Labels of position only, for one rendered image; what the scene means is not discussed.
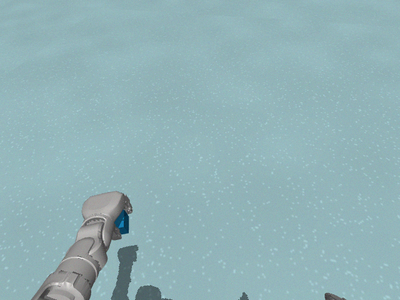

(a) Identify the small box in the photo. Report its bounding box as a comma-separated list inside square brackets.
[114, 209, 129, 234]

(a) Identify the left robot arm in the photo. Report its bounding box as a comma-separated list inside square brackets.
[31, 214, 114, 300]

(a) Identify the left robot hand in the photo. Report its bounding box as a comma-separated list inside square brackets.
[82, 191, 133, 240]

